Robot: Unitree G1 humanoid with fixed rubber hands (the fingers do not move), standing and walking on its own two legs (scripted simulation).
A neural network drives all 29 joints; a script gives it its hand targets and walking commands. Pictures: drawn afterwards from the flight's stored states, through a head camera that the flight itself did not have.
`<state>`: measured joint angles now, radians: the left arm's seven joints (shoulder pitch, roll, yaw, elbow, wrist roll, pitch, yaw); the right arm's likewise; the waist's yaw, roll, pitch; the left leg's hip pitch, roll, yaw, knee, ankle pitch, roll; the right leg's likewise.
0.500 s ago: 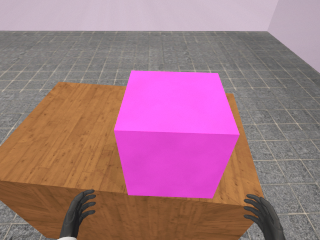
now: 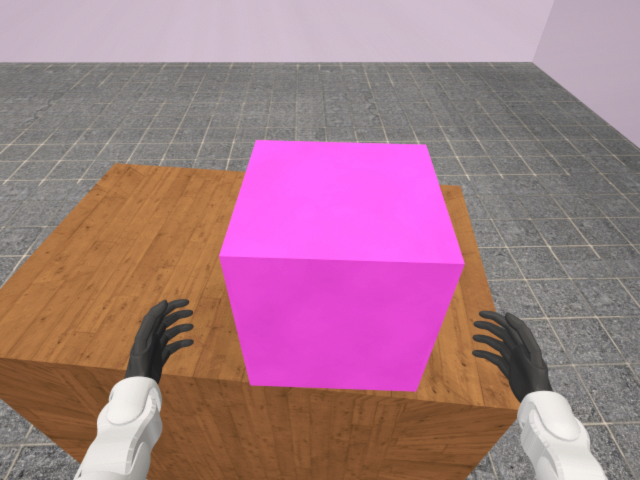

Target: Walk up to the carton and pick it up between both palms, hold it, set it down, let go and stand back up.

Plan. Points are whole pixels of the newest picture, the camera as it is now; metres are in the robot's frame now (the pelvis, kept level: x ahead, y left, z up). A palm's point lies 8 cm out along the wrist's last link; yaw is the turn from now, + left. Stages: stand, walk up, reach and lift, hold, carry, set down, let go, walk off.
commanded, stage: reach and lift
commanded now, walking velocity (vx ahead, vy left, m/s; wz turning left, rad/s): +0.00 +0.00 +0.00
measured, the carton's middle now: (336, 266) +0.43 +0.00 +0.02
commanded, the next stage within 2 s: none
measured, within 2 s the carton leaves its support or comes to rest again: neither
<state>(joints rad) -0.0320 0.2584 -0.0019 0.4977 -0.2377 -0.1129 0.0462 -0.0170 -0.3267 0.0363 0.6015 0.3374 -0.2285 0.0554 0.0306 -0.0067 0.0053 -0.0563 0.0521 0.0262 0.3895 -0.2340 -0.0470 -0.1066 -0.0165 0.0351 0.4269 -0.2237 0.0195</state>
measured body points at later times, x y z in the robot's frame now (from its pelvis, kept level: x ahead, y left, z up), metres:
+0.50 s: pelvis +0.01 +0.01 +0.00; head +0.02 +0.01 +0.45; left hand +0.33 +0.26 +0.09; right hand +0.34 -0.24 +0.07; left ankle -0.01 +0.15 -0.74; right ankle +0.01 -0.13 -0.74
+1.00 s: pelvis +0.01 +0.00 +0.00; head +0.03 +0.01 +0.45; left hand +0.39 +0.25 +0.14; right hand +0.40 -0.25 +0.13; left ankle -0.01 +0.15 -0.74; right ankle +0.01 -0.13 -0.74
